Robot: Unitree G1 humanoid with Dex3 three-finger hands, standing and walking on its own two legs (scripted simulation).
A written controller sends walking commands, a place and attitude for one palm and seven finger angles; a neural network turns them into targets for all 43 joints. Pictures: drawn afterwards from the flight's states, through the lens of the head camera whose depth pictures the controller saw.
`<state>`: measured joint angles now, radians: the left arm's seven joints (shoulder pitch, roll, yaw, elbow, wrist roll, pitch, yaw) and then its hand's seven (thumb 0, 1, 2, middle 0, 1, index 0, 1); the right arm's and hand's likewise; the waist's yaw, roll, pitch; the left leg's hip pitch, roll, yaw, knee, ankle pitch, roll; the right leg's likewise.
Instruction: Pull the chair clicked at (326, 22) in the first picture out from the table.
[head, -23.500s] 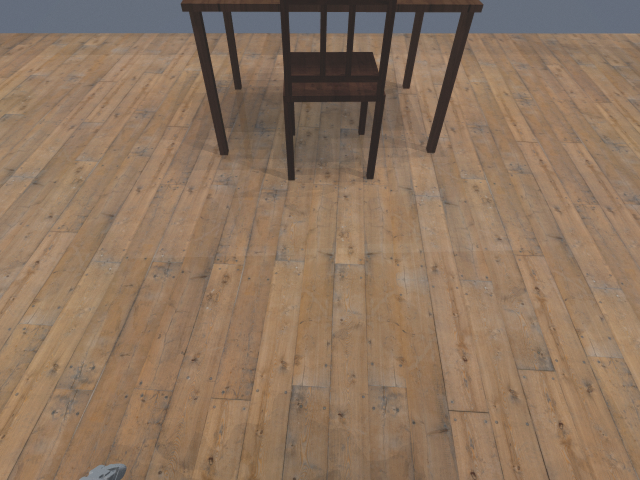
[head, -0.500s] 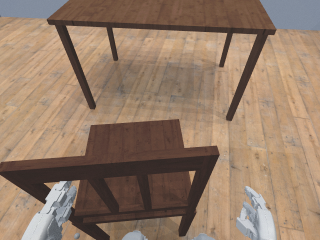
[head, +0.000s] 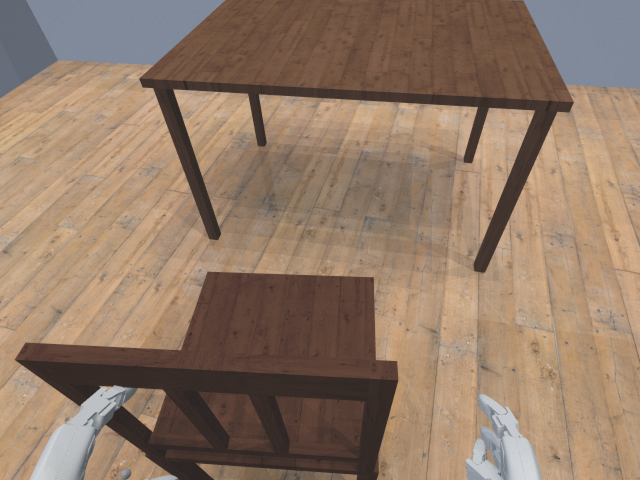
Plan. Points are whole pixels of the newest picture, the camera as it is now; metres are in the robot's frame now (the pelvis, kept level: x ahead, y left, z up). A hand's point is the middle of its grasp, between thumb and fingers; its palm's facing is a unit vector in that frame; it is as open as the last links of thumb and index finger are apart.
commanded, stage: draw the hand back to the body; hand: left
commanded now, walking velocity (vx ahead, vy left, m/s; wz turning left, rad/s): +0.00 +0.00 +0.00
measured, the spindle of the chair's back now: (202, 417) +0.21 +0.21 -0.09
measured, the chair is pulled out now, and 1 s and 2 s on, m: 0.67 0.67 0.64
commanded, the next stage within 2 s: step back with the hand held close in 0.66 s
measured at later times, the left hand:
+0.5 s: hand (126, 430) +0.15 +0.23 +0.05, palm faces +0.16 -0.83 -0.54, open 6.7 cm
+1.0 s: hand (112, 438) +0.13 +0.24 +0.06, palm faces +0.04 -0.82 -0.57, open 6.3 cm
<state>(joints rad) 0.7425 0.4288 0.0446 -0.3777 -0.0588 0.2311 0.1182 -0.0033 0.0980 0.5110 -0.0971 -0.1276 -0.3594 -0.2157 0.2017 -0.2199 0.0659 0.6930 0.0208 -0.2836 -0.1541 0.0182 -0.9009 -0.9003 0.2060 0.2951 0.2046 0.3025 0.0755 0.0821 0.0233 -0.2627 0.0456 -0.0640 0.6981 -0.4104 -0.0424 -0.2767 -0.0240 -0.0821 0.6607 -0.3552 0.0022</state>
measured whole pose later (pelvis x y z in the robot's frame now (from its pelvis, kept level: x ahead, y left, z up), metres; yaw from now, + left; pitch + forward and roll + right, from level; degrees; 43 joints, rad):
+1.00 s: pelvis -0.03 -0.02 +0.02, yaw -2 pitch -4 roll +1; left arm 0.59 0.55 0.16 -0.37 -0.08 0.19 0.08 0.01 0.90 0.90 -0.21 -0.30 -0.45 -0.38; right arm 0.13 -0.25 0.03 0.58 0.09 -0.11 -0.14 0.02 -0.90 -0.90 0.20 0.29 0.20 0.30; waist 0.07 0.04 0.20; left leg -0.15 0.04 -0.03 0.45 -0.24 -0.06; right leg -0.23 -0.03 -0.05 0.53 -0.23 -0.02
